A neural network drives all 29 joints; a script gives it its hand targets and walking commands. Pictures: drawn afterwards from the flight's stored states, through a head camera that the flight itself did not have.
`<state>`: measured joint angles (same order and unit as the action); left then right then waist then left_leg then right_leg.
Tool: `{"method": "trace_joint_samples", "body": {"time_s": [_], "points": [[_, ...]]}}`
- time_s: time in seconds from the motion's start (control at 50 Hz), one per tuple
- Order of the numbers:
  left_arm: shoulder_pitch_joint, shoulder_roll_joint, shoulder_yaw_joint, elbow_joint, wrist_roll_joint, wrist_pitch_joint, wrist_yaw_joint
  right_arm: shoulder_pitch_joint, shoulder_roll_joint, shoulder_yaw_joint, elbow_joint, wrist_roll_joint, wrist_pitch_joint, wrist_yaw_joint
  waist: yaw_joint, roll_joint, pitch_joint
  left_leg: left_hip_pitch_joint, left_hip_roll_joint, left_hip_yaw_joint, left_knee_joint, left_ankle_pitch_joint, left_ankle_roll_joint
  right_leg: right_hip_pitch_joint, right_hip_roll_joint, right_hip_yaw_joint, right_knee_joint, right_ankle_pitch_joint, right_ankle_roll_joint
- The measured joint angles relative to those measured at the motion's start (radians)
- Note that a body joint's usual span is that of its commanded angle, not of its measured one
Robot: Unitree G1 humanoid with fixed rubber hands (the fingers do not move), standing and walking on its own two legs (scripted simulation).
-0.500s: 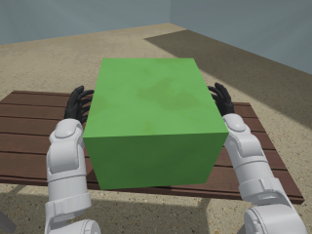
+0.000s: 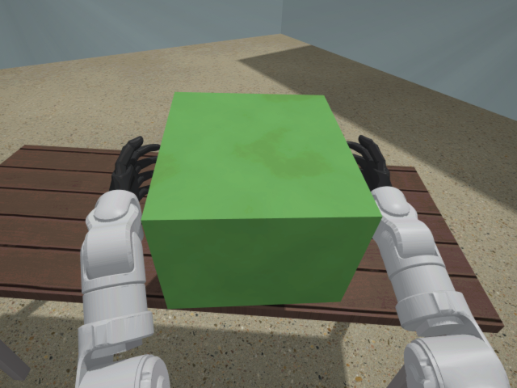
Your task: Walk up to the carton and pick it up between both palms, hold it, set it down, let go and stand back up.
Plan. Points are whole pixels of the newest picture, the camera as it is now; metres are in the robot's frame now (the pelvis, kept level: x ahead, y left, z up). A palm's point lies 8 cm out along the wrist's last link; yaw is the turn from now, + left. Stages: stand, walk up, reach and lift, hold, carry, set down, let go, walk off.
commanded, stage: hold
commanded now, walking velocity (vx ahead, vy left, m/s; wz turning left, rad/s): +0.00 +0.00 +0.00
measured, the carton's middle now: (253, 191) +0.41 +0.01 +0.14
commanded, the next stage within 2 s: none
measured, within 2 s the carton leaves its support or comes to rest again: neither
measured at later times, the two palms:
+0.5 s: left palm (129, 196) +0.35 +0.19 +0.19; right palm (374, 189) +0.36 -0.18 +0.18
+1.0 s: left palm (134, 191) +0.36 +0.18 +0.19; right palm (378, 189) +0.36 -0.18 +0.18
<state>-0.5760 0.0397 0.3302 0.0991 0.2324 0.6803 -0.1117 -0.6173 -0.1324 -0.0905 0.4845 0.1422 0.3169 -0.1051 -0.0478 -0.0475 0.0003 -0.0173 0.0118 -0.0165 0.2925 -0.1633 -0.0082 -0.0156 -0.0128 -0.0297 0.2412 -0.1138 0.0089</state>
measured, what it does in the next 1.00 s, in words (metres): stands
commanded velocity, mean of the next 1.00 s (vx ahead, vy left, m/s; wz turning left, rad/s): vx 0.00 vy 0.00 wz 0.00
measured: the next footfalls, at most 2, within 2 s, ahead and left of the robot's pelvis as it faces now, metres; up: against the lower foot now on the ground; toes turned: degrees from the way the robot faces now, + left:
none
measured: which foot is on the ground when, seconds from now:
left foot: down 0.00-1.00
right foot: down 0.00-1.00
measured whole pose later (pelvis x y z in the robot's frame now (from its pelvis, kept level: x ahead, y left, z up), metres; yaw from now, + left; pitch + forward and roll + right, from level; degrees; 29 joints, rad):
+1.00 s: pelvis +0.00 +0.00 +0.00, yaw +0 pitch -6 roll -1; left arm -0.59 0.03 0.33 0.12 0.23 0.66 -0.11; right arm -0.62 -0.14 -0.10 0.50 0.14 0.29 -0.10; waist -0.05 -0.04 0.01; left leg -0.03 0.02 -0.02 0.29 -0.16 -0.01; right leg -0.02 -0.01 -0.03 0.24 -0.11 0.01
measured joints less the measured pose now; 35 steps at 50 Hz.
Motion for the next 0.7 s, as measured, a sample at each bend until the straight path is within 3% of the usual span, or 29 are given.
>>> {"method": "trace_joint_samples", "body": {"time_s": [0.32,0.56,0.7], "points": [[0.042,-0.002,-0.008,-0.048,-0.010,-0.016,0.004,0.023,-0.005,0.024,-0.039,0.019,-0.012,-0.011,-0.012,0.009,0.005,0.010,0.011,-0.006,0.003,-0.015,-0.008,0.017,0.011,-0.006,-0.009,-0.009,-0.004],[0.073,-0.003,-0.006,-0.081,-0.016,0.001,-0.009,0.061,0.006,0.035,-0.087,0.026,0.010,-0.028,-0.003,0.005,0.013,0.026,0.006,-0.006,0.006,-0.016,-0.004,0.032,0.006,-0.006,-0.004,-0.012,-0.001],[0.030,0.005,-0.001,-0.047,-0.014,0.001,-0.007,0.027,0.017,0.001,-0.053,0.008,0.002,-0.013,-0.004,-0.005,0.006,0.003,0.001,-0.009,0.007,-0.003,-0.002,0.011,0.001,-0.009,-0.001,-0.002,-0.001]]}}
